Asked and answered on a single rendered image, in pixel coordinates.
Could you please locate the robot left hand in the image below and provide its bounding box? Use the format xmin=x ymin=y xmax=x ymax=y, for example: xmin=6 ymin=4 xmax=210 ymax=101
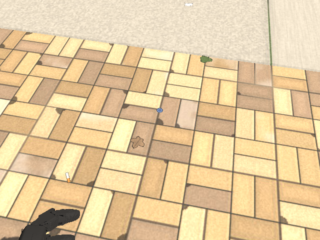
xmin=19 ymin=208 xmax=80 ymax=240

